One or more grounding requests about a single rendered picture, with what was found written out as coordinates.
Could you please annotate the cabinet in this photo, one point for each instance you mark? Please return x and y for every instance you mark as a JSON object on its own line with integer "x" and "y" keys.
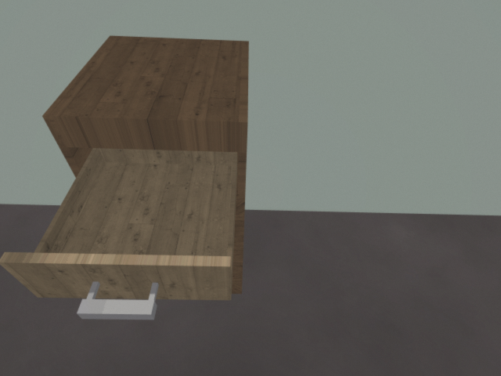
{"x": 146, "y": 93}

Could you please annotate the handle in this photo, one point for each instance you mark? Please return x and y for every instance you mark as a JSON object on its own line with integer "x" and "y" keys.
{"x": 117, "y": 309}

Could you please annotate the drawer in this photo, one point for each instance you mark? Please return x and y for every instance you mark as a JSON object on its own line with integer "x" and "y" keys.
{"x": 136, "y": 217}

